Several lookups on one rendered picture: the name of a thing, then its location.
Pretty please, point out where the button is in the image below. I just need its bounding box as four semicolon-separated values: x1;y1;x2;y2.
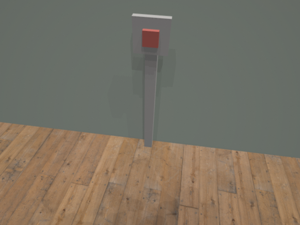
142;29;159;48

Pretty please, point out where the panel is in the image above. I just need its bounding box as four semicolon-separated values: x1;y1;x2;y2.
132;14;172;147

